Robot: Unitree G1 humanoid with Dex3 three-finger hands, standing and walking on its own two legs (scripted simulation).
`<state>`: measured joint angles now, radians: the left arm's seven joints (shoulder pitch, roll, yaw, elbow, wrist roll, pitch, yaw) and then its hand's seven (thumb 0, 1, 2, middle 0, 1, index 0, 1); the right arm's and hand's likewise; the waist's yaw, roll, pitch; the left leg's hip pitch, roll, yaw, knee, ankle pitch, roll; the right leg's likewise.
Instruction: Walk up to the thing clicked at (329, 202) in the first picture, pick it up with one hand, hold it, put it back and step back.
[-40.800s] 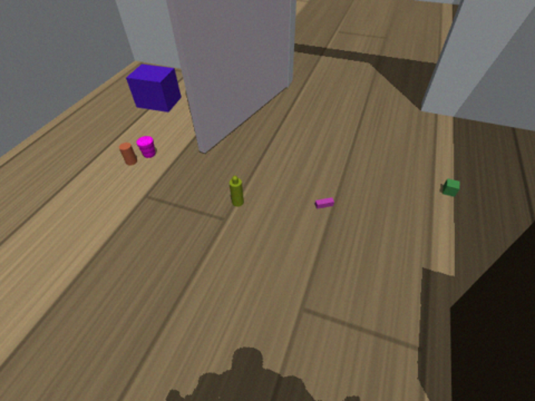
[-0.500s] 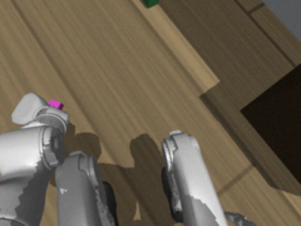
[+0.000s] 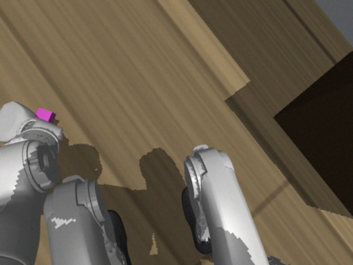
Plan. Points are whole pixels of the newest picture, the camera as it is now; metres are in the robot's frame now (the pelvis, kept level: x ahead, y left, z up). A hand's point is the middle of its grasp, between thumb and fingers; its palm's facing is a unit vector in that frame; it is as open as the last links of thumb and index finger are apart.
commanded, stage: lower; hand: left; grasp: from above
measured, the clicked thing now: (40, 127) +0.47 +0.27 -0.21
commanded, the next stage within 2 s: rest in 0.26 s
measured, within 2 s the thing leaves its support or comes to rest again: rests again in 1.20 s
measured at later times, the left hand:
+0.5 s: hand (50, 135) +0.44 +0.25 -0.22, palm faces -0.24 -0.37 -0.90, open 6.6 cm
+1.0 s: hand (54, 139) +0.44 +0.25 -0.26, palm faces -0.24 -0.38 -0.89, open 6.6 cm
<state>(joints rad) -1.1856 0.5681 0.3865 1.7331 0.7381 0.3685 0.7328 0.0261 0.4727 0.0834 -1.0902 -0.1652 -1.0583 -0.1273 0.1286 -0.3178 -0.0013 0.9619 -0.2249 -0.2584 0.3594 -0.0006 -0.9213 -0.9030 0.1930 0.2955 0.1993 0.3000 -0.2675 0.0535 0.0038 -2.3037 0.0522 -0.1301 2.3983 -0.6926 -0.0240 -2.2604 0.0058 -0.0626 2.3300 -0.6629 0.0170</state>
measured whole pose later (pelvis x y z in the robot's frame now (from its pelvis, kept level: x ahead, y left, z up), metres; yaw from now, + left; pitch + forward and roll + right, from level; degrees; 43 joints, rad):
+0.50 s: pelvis +0.00 +0.00 -0.02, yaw -2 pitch +31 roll -8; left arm -1.20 0.69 0.40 1.82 0.77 0.31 0.80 0.03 0.51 0.05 -1.07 -0.18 -1.04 -0.13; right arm 0.12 -0.35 0.09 0.95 -0.27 -0.32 0.42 0.00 -0.92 -0.90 0.19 0.30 0.20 0.30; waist -0.34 -0.01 0.13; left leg -2.33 0.05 -0.19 2.46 -0.69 -0.03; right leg -2.27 0.01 -0.11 2.36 -0.64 0.02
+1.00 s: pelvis +0.00 +0.00 -0.02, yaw -5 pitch +28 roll -11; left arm -1.16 0.77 0.36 1.82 0.72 0.25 0.83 0.03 0.52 0.03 -1.05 -0.19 -1.03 -0.13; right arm 0.10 -0.37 0.19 0.85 -0.26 -0.36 0.48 0.00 -0.92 -0.90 0.19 0.30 0.20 0.30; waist -0.38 -0.08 0.20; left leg -2.32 0.04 -0.24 2.51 -0.71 -0.03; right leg -2.23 0.02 -0.15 2.37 -0.65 0.02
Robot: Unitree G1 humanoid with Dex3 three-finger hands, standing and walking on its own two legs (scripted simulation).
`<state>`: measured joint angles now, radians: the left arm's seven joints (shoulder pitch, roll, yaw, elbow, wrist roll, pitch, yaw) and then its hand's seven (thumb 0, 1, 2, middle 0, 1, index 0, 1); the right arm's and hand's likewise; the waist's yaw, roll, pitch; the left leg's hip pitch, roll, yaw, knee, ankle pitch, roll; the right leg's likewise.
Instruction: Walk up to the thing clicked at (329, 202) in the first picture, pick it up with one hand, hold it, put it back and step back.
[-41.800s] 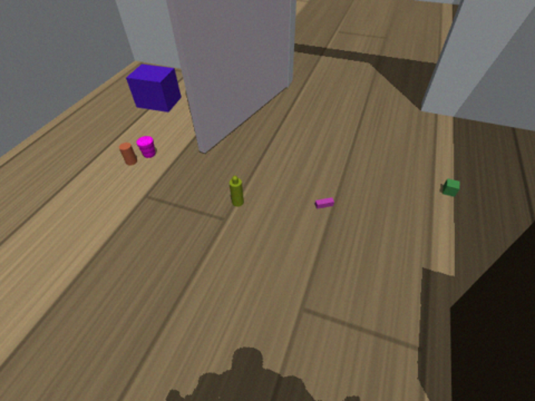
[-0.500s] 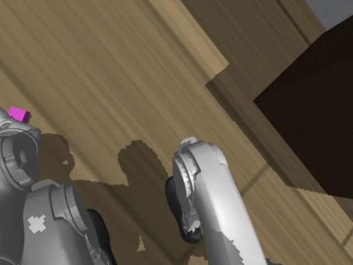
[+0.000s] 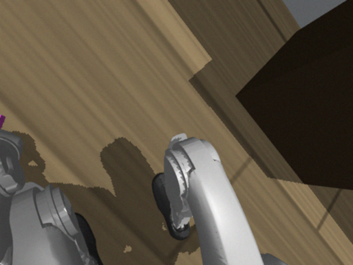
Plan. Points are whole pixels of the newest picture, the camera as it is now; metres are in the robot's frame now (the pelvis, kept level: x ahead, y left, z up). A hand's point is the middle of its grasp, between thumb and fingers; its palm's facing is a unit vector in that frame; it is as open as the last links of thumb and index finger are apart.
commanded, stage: rest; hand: left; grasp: from above
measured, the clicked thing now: out of the picture +0.44 +0.29 -0.29
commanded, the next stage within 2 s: open in 0.32 s
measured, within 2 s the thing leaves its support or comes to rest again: rests again in 0.20 s
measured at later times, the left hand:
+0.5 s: hand out of the picture +0.42 +0.29 -0.25, palm faces -0.18 -0.41 -0.90, open 6.5 cm
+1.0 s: hand out of the picture +0.43 +0.29 -0.25, palm faces -0.17 -0.41 -0.90, open 10.5 cm
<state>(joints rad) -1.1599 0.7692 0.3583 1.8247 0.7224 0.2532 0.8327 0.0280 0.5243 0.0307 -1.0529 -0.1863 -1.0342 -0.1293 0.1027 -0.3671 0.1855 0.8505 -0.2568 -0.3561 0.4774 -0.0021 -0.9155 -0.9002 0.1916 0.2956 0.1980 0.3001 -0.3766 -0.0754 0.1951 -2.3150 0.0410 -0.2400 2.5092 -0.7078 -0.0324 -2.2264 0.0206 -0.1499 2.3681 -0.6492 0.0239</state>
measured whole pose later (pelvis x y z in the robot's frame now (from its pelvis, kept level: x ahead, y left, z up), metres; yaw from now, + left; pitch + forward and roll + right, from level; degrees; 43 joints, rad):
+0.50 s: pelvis +0.00 +0.00 +0.00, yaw -1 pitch +26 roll -12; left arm -1.16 0.83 0.35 1.83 0.64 0.26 0.85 0.03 0.52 0.04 -1.04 -0.21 -1.04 -0.15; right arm 0.08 -0.39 0.25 0.77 -0.24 -0.35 0.48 0.00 -0.91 -0.90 0.19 0.30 0.20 0.30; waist -0.40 -0.09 0.25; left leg -2.31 0.04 -0.27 2.54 -0.71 -0.02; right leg -2.20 0.03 -0.17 2.37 -0.64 0.04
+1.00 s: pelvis +0.00 +0.00 +0.00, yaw -2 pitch +26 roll -13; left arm -1.16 0.84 0.31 1.81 0.59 0.27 0.84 0.00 0.03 0.52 -0.58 -0.55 -0.58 -0.55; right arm 0.10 -0.41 0.27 0.76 -0.23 -0.36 0.48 0.00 -0.90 -0.90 0.19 0.30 0.20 0.30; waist -0.39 -0.10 0.26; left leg -2.29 0.04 -0.28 2.53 -0.72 -0.03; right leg -2.18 0.03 -0.19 2.35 -0.65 0.04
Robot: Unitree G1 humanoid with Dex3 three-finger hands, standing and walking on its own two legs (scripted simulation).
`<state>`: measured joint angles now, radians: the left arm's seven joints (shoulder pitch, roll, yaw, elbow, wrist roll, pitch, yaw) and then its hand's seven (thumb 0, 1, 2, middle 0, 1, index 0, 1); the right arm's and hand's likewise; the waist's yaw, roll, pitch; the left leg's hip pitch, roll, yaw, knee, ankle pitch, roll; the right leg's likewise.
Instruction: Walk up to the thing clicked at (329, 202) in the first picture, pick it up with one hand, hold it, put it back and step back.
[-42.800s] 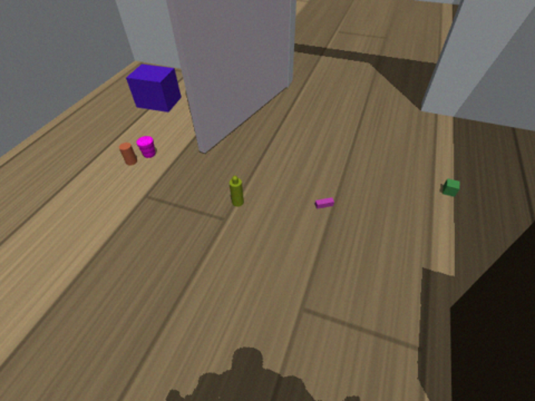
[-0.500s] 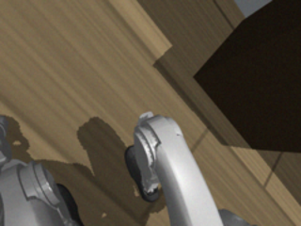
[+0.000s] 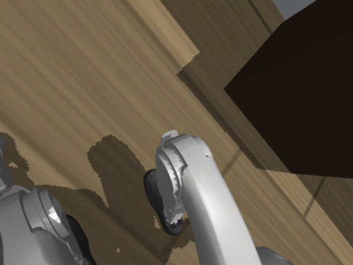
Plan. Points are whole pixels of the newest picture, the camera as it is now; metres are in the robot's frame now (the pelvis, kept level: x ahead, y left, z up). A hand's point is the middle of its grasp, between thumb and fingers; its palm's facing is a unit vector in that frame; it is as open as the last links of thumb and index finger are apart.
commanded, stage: open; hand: left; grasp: from above
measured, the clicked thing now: out of the picture +0.43 +0.31 -0.30
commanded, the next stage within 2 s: withdraw in 0.58 s
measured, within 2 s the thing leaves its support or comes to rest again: neither
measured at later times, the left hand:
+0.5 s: hand out of the picture +0.41 +0.30 -0.25, palm faces -0.17 -0.41 -0.90, open 12.8 cm
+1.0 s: hand out of the picture +0.44 +0.32 -0.21, palm faces -0.10 -0.37 -0.92, open 13.4 cm
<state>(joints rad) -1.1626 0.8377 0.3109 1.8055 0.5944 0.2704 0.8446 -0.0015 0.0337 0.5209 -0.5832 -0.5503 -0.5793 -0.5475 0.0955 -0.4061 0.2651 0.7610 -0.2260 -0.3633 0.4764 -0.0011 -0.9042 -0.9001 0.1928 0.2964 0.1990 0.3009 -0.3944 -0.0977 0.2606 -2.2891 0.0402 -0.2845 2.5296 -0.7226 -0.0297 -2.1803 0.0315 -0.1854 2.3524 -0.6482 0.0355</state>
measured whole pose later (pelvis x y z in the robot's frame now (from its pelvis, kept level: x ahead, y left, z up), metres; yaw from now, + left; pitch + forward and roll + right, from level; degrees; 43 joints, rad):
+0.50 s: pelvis +0.00 +0.00 +0.01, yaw +0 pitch +26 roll -14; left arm -1.15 0.83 0.28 1.81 0.59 0.27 0.84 0.00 -0.30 0.80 -0.31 -0.79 -0.29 -0.81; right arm 0.10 -0.40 0.27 0.76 -0.23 -0.38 0.47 0.00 -0.90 -0.90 0.19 0.30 0.20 0.30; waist -0.40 -0.11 0.25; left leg -2.27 0.04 -0.29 2.52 -0.72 -0.03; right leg -2.16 0.03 -0.19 2.33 -0.65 0.03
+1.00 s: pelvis +0.00 +0.00 +0.01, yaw +0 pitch +28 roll -12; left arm -1.08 0.76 0.26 1.54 0.67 0.29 0.72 0.00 -0.40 0.89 -0.19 -0.91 -0.19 -0.90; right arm 0.14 -0.36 0.22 0.79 -0.20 -0.36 0.45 0.00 -0.91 -0.90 0.19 0.30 0.20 0.30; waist -0.33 -0.05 0.18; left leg -2.29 0.05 -0.26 2.48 -0.71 -0.03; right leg -2.19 0.03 -0.17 2.32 -0.64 0.03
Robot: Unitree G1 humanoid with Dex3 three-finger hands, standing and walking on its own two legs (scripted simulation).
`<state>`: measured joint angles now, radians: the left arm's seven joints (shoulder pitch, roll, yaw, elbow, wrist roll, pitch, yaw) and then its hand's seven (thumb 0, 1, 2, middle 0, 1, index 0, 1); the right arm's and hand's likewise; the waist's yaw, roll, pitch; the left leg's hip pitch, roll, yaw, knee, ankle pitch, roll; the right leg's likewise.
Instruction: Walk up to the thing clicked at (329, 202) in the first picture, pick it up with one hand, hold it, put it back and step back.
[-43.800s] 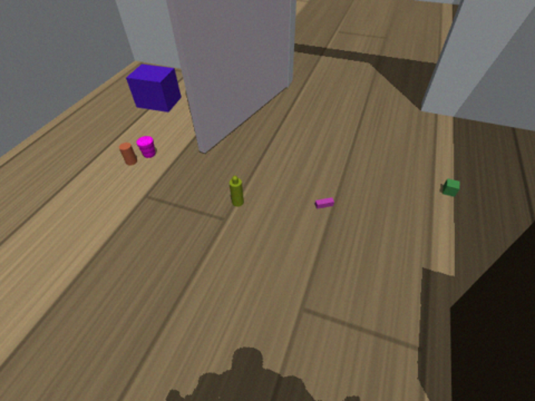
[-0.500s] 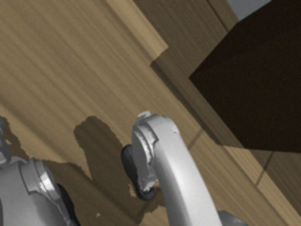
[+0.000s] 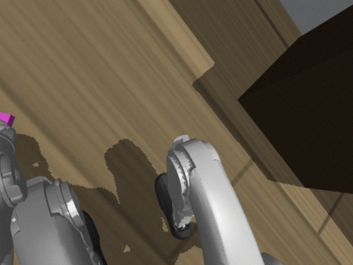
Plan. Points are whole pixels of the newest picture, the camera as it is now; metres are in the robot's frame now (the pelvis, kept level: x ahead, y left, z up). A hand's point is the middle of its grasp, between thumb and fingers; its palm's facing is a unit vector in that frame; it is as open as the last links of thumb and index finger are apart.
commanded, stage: withdraw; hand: left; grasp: from above
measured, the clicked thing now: out of the picture +0.44 +0.31 -0.31
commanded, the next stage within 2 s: home in 0.56 s
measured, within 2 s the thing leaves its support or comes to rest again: neither
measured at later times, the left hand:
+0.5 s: hand out of the picture +0.39 +0.32 -0.13, palm faces -0.50 -0.15 -0.85, open 13.5 cm
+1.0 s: hand out of the picture +0.41 +0.32 -0.11, palm faces -0.27 -0.31 -0.91, open 10.7 cm
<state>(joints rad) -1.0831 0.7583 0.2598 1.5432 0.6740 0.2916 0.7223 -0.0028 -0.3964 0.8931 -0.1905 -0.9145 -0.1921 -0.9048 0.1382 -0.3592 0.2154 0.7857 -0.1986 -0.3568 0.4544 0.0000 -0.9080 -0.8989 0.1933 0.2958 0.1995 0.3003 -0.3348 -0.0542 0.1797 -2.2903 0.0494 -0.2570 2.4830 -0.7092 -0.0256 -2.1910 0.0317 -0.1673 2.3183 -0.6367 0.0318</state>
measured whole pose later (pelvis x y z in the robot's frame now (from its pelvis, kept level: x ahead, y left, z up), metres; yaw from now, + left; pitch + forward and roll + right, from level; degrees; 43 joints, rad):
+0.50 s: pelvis -0.01 +0.00 +0.02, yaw +7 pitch +30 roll -7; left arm -0.86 0.63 -0.03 1.31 1.12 -0.13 0.25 0.00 -0.41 0.92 -0.18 -0.92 -0.18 -0.92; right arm 0.11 -0.33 0.06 0.73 -0.10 -0.13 0.18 0.00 -0.91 -0.90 0.20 0.30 0.20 0.30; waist -0.18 0.00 -0.04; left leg -2.24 0.03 -0.13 2.36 -0.65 -0.01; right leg -2.17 -0.01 -0.07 2.28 -0.64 0.02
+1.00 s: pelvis +0.01 +0.00 +0.04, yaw +7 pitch +37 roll -6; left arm -0.74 0.52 0.07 1.11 0.91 0.01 0.37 0.00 0.14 0.97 -0.26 -0.63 -0.24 -0.64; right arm 0.18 -0.26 -0.02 0.73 -0.09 -0.07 0.15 0.00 -0.89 -0.90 0.20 0.30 0.21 0.30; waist -0.16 0.05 -0.14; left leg -2.23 0.04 -0.10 2.30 -0.72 0.00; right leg -2.18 -0.01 -0.05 2.24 -0.70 0.03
